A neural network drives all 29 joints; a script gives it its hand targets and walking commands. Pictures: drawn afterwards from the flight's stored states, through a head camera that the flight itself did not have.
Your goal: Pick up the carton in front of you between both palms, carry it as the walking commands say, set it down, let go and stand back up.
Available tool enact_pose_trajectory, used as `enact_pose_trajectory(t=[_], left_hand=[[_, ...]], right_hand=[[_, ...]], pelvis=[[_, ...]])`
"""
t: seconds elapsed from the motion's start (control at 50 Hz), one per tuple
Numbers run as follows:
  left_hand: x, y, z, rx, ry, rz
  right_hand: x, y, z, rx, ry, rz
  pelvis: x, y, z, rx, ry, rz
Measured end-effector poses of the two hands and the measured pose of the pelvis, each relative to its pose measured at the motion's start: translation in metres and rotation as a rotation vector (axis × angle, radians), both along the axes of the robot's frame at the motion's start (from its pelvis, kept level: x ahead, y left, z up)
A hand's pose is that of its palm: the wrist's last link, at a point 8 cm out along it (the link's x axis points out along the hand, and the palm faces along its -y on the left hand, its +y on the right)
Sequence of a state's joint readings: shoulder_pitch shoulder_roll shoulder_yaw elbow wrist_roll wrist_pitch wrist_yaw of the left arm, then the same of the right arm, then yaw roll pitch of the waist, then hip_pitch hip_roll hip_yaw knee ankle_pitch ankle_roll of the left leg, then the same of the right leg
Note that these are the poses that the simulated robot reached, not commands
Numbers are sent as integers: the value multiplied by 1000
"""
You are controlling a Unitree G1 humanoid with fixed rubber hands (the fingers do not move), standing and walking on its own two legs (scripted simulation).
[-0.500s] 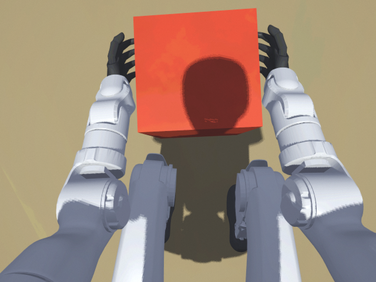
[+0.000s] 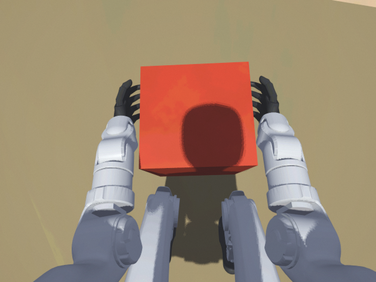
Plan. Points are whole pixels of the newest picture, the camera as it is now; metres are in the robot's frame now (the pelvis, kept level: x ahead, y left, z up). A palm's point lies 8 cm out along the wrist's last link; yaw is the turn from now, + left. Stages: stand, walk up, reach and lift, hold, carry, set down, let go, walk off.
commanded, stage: reach and lift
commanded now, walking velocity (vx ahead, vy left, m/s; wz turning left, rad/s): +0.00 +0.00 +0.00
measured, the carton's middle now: (196, 130) +0.43 +0.02 -0.12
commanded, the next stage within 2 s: hold in 1.96 s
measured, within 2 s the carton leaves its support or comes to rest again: neither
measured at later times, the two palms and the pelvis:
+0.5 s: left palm (94, 100) +0.40 +0.16 +0.11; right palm (315, 99) +0.41 -0.13 +0.11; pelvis +0.05 +0.00 +0.14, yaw +0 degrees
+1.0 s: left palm (17, 53) +0.37 +0.16 +0.26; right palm out of the picture +0.37 -0.14 +0.26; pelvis +0.08 +0.00 +0.24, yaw +1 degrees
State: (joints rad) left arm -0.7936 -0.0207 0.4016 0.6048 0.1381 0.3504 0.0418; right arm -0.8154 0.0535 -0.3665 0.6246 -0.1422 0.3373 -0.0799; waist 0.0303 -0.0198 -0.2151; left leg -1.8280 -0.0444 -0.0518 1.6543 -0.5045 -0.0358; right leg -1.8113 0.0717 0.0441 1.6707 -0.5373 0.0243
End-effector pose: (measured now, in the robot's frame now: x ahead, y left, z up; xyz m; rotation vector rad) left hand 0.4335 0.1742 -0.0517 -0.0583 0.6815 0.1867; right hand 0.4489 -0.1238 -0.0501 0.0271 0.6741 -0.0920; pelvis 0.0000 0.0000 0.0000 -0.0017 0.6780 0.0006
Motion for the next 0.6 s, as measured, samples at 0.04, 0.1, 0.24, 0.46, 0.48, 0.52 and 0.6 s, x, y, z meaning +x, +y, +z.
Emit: enact_pose_trajectory(t=[0.04, 0.1, 0.24, 0.46, 0.48, 0.52, 0.6], left_hand=[[-3, 0, 14, -2, 1, 0], [-7, -1, 34, -4, 3, -1], [-19, -2, 80, -6, 9, -2], [-34, -9, 152, -2, 8, -13], [-36, -9, 158, -1, 8, -15], [-38, -10, 170, 1, 8, -17], [-44, -11, 195, 3, 9, -21]], right_hand=[[-3, -1, 14, 1, 1, -3], [-8, -1, 34, 2, 3, -6], [-21, -3, 81, 0, 9, -9], [-40, -9, 152, -3, 7, -19], [-42, -10, 158, -3, 7, -20], [-45, -11, 170, -4, 7, -21], [-51, -12, 195, -6, 8, -24]], pelvis=[[4, 0, 11, 0, -15, 0], [10, 1, 28, 1, -42, 2], [23, 1, 70, 1, -114, 6], [44, 2, 133, 3, -249, 6], [46, 2, 138, 3, -263, 6], [51, 2, 149, 3, -291, 6], [59, 1, 170, 4, -350, 6]])
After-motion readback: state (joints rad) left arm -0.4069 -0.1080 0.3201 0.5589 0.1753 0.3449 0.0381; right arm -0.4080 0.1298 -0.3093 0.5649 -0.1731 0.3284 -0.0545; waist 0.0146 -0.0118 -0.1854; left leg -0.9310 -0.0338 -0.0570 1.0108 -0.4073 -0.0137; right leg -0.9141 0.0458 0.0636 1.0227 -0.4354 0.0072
